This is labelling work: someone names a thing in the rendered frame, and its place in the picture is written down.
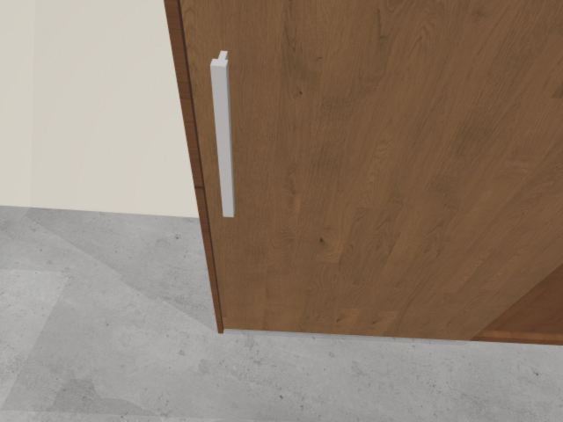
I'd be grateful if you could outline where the handle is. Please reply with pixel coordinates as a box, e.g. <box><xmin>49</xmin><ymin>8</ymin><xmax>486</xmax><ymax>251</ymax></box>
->
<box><xmin>210</xmin><ymin>51</ymin><xmax>235</xmax><ymax>217</ymax></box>

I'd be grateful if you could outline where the wardrobe door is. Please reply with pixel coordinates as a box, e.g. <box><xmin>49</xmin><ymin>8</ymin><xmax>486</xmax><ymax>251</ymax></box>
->
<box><xmin>483</xmin><ymin>263</ymin><xmax>563</xmax><ymax>334</ymax></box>
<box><xmin>180</xmin><ymin>0</ymin><xmax>563</xmax><ymax>340</ymax></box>

